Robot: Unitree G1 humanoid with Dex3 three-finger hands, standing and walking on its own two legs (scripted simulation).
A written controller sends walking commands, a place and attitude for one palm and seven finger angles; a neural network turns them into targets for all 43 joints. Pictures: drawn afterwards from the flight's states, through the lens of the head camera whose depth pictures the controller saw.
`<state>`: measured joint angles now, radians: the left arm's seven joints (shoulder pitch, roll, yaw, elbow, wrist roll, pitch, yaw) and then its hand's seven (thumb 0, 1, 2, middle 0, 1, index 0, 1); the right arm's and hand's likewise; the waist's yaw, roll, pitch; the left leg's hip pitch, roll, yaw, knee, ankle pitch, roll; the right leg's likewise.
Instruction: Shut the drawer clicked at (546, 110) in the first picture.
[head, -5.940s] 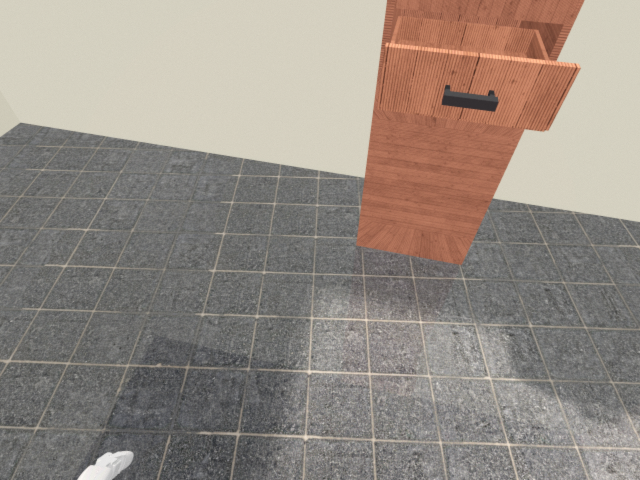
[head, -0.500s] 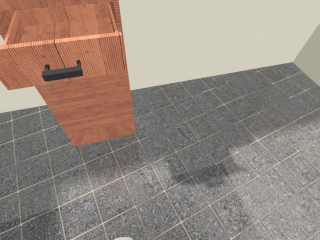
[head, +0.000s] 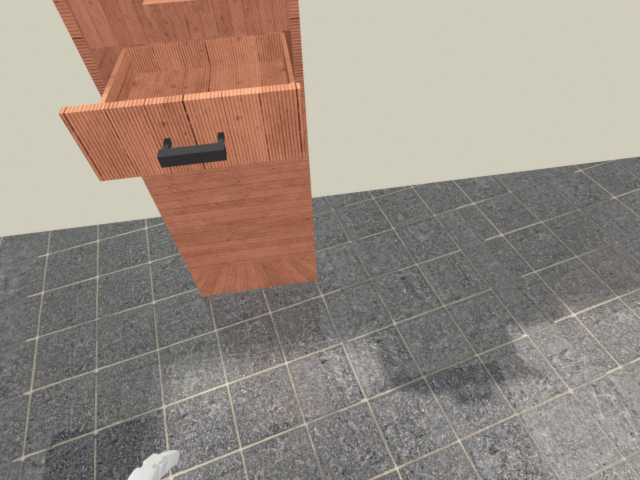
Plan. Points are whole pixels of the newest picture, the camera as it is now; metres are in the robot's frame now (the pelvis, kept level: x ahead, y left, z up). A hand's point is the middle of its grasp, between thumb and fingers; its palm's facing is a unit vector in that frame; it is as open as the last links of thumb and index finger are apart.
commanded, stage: take the last steps up to it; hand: left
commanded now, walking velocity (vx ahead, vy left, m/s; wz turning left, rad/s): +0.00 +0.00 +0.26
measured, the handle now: (193, 147) +0.61 +0.24 +0.07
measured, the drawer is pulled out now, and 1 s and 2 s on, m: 0.23 0.23 0.23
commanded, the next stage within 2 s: come to a stop and stand still in 1.08 s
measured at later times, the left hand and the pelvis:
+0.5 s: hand out of the picture -0.07 +0.22 -0.18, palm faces +0.15 -0.98 -0.14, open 7.4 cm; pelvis +0.02 +0.06 +0.01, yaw +5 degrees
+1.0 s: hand (212, 380) +0.30 +0.20 -0.17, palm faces -0.02 -0.99 -0.15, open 7.4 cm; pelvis +0.18 +0.04 -0.01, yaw +3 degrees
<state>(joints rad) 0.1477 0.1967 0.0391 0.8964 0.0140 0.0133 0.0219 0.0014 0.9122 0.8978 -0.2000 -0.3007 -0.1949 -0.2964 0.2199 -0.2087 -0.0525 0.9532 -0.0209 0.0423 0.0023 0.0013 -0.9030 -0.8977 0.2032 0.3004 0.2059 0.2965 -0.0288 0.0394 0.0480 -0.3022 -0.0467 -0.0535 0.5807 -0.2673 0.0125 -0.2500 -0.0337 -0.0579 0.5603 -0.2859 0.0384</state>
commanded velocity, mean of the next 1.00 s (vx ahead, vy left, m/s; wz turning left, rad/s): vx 0.26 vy -0.08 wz -0.02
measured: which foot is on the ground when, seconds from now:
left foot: down 0.00-0.00, up 0.02-0.38, down 0.40-1.00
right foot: down 0.00-0.42, up 0.44-0.98, down 1.00-1.00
